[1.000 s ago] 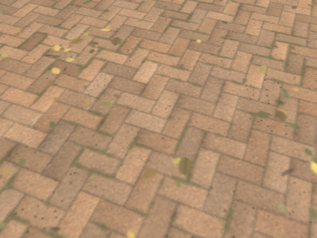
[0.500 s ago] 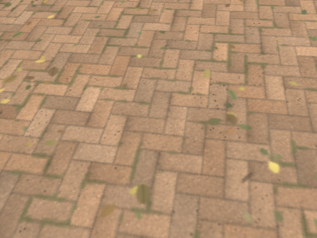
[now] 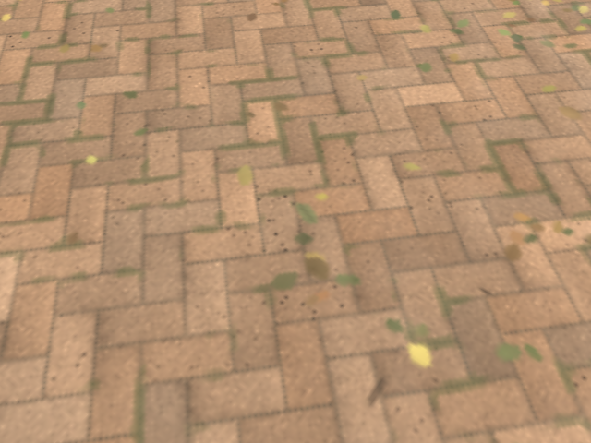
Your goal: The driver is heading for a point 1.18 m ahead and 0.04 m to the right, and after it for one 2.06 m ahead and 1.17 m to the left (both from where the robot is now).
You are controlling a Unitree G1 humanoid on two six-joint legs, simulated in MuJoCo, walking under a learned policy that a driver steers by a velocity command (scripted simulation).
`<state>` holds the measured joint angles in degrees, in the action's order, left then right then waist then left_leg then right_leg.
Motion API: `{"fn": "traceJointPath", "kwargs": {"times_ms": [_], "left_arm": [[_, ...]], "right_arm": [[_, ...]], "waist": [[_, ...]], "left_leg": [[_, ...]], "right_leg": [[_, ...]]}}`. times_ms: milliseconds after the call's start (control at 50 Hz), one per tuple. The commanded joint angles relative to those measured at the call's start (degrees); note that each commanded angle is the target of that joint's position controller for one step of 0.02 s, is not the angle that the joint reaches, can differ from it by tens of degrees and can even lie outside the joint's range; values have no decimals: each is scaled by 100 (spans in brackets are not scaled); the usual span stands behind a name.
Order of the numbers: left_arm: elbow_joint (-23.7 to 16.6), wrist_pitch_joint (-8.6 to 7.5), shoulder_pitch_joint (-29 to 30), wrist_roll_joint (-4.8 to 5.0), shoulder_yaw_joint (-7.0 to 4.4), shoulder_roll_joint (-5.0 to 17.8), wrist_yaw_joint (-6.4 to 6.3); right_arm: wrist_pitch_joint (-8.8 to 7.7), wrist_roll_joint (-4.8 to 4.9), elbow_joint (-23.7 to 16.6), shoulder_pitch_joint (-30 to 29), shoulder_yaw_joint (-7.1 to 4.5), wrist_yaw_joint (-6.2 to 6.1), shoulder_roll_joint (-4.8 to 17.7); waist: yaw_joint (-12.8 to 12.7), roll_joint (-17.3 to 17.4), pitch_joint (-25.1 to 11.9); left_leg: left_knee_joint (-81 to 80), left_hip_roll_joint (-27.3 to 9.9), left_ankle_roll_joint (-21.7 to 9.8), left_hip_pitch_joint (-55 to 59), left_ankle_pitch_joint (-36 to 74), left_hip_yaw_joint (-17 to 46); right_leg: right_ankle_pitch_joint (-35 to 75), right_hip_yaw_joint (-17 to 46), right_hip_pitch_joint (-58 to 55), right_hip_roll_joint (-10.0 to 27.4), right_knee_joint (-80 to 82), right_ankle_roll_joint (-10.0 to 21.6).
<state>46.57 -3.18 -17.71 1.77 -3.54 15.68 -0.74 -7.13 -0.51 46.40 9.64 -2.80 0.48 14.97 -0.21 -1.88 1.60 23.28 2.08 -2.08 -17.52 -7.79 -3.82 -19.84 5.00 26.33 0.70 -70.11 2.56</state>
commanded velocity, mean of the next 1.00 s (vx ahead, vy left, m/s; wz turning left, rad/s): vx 0.50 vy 0.00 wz -0.27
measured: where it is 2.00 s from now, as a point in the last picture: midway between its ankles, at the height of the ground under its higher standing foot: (382, 297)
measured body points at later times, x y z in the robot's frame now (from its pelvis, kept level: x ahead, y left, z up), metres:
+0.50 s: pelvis +0.27 -0.09 -0.01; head +0.30 -0.11 +0.44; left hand +0.47 +0.13 -0.10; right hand +0.27 -0.38 -0.14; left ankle +0.18 +0.08 -0.64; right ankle +0.31 -0.18 -0.74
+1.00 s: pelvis +0.55 -0.10 -0.02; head +0.59 -0.10 +0.43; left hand +0.63 +0.16 -0.15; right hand +0.68 -0.39 -0.11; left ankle +0.67 -0.04 -0.74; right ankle +0.34 -0.19 -0.67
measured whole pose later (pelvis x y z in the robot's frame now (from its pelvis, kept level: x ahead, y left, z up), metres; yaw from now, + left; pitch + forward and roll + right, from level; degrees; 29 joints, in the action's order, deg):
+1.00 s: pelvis +0.55 -0.10 -0.02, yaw -14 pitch +3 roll +0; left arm 49.1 -3.8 -21.5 1.1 -3.0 16.0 -0.2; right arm -6.1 0.4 44.4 4.7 -2.3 2.6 15.0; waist -1.9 -0.7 1.3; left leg 33.1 0.8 -3.9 -27.9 -8.6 -3.2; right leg -28.3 3.7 10.9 -1.3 -56.5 1.8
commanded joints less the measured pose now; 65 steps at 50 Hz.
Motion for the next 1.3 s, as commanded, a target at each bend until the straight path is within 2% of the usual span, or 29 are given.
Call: {"fn": "traceJointPath", "kwargs": {"times_ms": [20, 100, 180, 280, 320, 340, 360, 380, 400, 420, 440, 480, 500, 560, 600, 720, 820, 880, 920, 940, 960, 980, 1000, 1020, 1040, 1060, 1120, 1220, 1300], "left_arm": [[-459, 32, -182, 21, -68, 161, 32], [-820, 71, 334, -48, -45, 172, 49], [-1079, -17, 1039, -43, 9, 133, 210], [-1511, -13, 1794, -30, 50, 114, 365], [-1572, -17, 1661, -59, -13, 263, 381], [-1493, -18, 1241, -85, -105, 427, 371], [-1207, -17, 296, -86, -271, 693, 336], [-957, 20, -733, -91, -463, 1158, 238], [-919, 9, -830, -104, -547, 1857, 195], [-993, -49, -1069, -113, -399, 1327, 214], [-925, -103, -778, -161, -304, 1064, 246], [-1006, -136, 62, -135, -190, 691, 264], [-1045, -161, 280, -181, -129, 509, 270], [-926, -287, 312, -158, -146, 564, 259], [-795, -319, 173, -162, -171, 651, 205], [-449, -241, -298, -124, -181, 780, 74], [-120, -155, -656, -77, -214, 877, 42], [-55, -83, -518, -68, -246, 981, 2], [-77, -20, -341, -108, -205, 940, -16], [-188, -19, -423, -205, -90, 705, -31], [-205, -143, -1316, -159, 124, -67, 54], [-123, -261, -937, -45, 24, 505, 76], [-326, -321, -295, 84, -65, 822, 95], [-427, -340, 63, 43, -44, 789, 63], [-452, -320, 229, -71, -68, 744, 38], [-436, -263, 93, -108, -89, 685, 31], [-369, -104, -108, -119, -54, 421, 2], [-612, -112, 789, -164, -8, 283, 17], [-785, -211, 1517, -192, 48, 125, 110]], "right_arm": [[-96, 5, -134, 146, -135, 21, 487], [-100, 24, 14, 271, -240, 10, 777], [-1, 42, 58, 385, -259, -26, 942], [166, 186, 260, 882, -287, -21, 1145], [240, 226, 308, 879, -310, -24, 1268], [277, 233, 314, 803, -317, -36, 1339], [317, 218, 313, 761, -276, -60, 1273], [293, 105, 204, 801, -168, -87, 1040], [156, -31, -34, 1454, 94, -3, 220], [-32, 190, 82, 1119, -3, 63, 743], [-80, 393, -126, 543, -92, 84, 977], [-70, 195, -148, 236, -71, 10, 842], [6, 158, -109, 385, -100, 9, 835], [218, 123, -44, 601, -85, 7, 586], [274, 62, -158, 265, -74, -23, 519], [189, 92, -435, -809, 2, 73, 325], [109, 137, -726, -1420, 17, 229, 391], [63, 127, -710, -1113, -38, 289, 556], [64, 97, -339, 183, -235, 221, 907], [80, 40, -152, 1224, -343, 158, 1314], [98, 20, -12, 1598, -433, 182, 1705], [105, 128, -26, 1602, -294, 183, 1135], [108, 136, -103, 1132, -225, 155, 932], [125, 102, -199, 678, -180, 141, 819], [123, 53, -235, 407, -136, 152, 673], [97, -16, -244, 295, -97, 159, 571], [22, 32, -128, 345, -122, 159, 648], [101, 78, 58, 695, -170, 29, 852], [231, 105, 265, 1089, -145, -33, 894]], "waist": [[-14, 587, -237], [24, 416, -52], [272, 409, 57], [499, 443, 299], [288, 585, 184], [-26, 669, -103], [-532, 594, -611], [-945, 176, -1239], [-314, -1420, -1885], [-694, -815, -2569], [-678, -574, -1677], [-258, -45, -850], [-36, -111, -748], [194, -67, -567], [143, -13, -310], [-264, -136, 81], [-432, -194, 311], [-176, -335, 89], [492, -300, -745], [835, 266, -1604], [392, 1920, -2407], [689, 1450, -2350], [648, 1098, -1395], [466, 543, -913], [301, 400, -545], [95, 555, -489], [-85, 609, -358], [138, 484, -92], [401, 512, -9]], "left_leg": [[-1458, -1639, -963, 873, 337, 1431], [-1630, -1740, -1077, 1002, 1060, 740], [-1521, -1564, -856, 1225, 1316, -39], [-1283, -1835, -716, 1847, 1271, -224], [-814, -1928, -646, 2095, 2459, -322], [-174, -1871, -559, 2097, 3441, -468], [942, -1650, -413, 1775, 4033, -699], [2579, -1403, -156, 470, 2795, -792], [4769, -362, 204, -1933, -2067, -507], [5580, -279, 137, -2402, -2576, 743], [5676, -535, 58, -2884, -2112, 735], [4887, -990, 20, -2467, -1245, 682], [4659, -1122, 22, -2071, -1010, 751], [4160, -1131, 146, -1789, -609, 701], [3643, -1128, 260, -2106, -121, 686], [1559, -835, 271, -2139, 1507, 467], [840, -669, 38, -2335, 1085, 456], [624, -468, -208, -1723, 473, 305], [530, -133, -491, 191, 541, 6], [718, -1114, -863, 1992, 806, 1100], [104, -2439, -1851, 4061, -472, 3969], [-545, -2377, -1717, 4034, -1432, 4646], [-652, -2207, -1414, 3258, -1397, 3750], [-751, -2013, -1257, 2365, -867, 3070], [-910, -1811, -1213, 1614, -272, 2599], [-1059, -1646, -1164, 1179, 100, 2281], [-1422, -1487, -1257, 696, 736, 1662], [-1607, -1298, -1097, 905, 1219, 1002], [-1163, -1077, -857, 936, 2514, 596]], "right_leg": [[357, 173, 1006, 683, 33, -27], [1067, 182, 1601, 789, 797, -125], [2173, -193, 1454, 689, 2162, -89], [1643, -584, 1284, 458, 3144, 121], [1016, -792, 831, 188, 3391, 326], [929, -952, 142, -44, 3586, 455], [1282, -1107, -1190, -354, 3935, 620], [1609, -236, -3021, 183, 3792, 873], [800, 2952, -4801, 1817, 4373, 1849], [648, 4091, -4950, 2180, 5130, 2036], [1227, 3053, -4402, 1961, 5127, 1718], [2236, 1666, -2790, 1468, 5218, 1346], [2429, 1323, -2295, 1294, 5412, 1277], [2675, 867, -1764, 1183, 5902, 1346], [2780, 590, -1718, 1130, 6089, 1330], [2214, 20, -1979, 903, 6218, 994], [2248, 168, -2796, 1289, 5863, 931], [3324, 168, -3113, 1379, 5374, 754], [4883, -183, -2797, 941, 3849, 510], [3430, -420, -1633, 599, 2093, 298], [-731, -305, 767, -491, -4, -120], [-1273, 438, 1471, -330, -659, -48], [-801, 283, 1873, -9, -720, 19], [-250, 81, 1692, 313, -440, 34], [66, 10, 1462, 491, -77, 7], [286, 56, 1075, 650, 147, 2], [510, -63, 841, 738, 643, -128], [1908, -213, 1322, 741, 2182, -303], [2638, -521, 625, 302, 3491, -320]]}}
Keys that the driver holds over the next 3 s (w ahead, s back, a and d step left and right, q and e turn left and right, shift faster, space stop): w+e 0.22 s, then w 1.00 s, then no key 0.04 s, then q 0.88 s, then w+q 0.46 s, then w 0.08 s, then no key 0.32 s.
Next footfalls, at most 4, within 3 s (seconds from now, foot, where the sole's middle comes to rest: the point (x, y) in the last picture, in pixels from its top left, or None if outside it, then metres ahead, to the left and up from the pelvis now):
0.38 right None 0.35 -0.19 -0.77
0.92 left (326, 343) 0.71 -0.04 -0.77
1.44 right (429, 271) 0.92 -0.32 -0.77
1.84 left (333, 288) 0.86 -0.07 -0.78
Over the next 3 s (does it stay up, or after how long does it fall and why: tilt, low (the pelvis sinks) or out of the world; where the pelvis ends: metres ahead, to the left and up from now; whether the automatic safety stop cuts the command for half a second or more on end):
stays up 1.03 0.01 0.00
